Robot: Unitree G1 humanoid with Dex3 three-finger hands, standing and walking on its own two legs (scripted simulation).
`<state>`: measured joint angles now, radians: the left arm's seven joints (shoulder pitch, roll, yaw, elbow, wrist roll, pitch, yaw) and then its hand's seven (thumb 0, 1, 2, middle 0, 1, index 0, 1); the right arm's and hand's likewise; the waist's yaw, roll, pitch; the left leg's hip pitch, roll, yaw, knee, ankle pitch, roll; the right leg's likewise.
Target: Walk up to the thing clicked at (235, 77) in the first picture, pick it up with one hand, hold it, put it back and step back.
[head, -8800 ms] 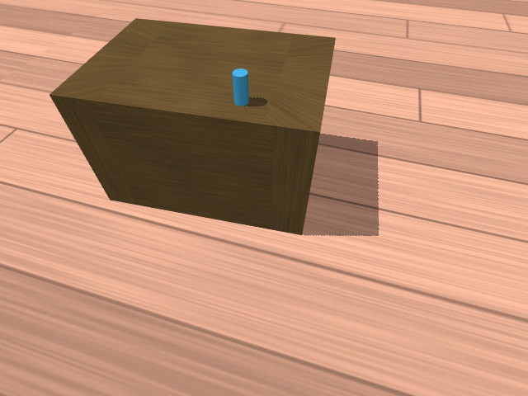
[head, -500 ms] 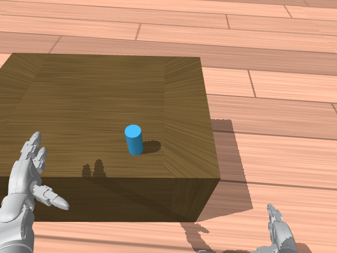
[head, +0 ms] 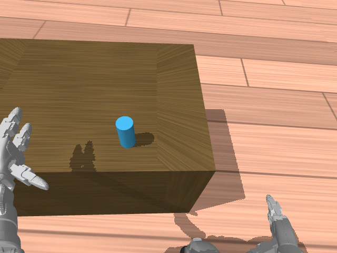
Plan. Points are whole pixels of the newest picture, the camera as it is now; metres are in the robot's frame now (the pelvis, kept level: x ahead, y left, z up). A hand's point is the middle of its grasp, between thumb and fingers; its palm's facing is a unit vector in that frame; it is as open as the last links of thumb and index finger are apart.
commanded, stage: go down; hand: left
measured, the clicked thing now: (126, 133) +0.47 +0.11 -0.09
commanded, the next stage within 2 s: approach in 1.84 s
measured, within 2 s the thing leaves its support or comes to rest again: neither
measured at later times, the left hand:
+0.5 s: hand (33, 141) +0.36 +0.30 +0.04, palm faces +0.07 -1.00 +0.01, open 17.7 cm
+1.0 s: hand (33, 145) +0.36 +0.31 +0.03, palm faces +0.01 -1.00 +0.02, open 17.7 cm
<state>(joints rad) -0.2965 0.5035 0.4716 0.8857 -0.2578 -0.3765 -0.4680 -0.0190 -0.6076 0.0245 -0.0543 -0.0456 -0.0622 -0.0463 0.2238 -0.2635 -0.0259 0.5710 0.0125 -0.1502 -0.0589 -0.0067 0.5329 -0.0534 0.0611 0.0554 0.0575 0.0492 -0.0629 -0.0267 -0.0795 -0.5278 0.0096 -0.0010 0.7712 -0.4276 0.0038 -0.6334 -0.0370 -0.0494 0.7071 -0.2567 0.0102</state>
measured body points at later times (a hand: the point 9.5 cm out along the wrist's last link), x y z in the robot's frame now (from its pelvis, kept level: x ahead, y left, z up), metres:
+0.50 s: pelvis +0.00 +0.00 -0.02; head +0.07 +0.02 +0.43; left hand +0.35 +0.36 +0.04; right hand +0.16 -0.27 -0.07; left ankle -0.03 +0.11 -0.71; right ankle +0.05 -0.13 -0.71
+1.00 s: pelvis +0.00 +0.00 -0.03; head +0.08 +0.03 +0.41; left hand +0.35 +0.36 +0.03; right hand +0.16 -0.26 -0.06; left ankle -0.03 +0.11 -0.71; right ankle +0.05 -0.13 -0.71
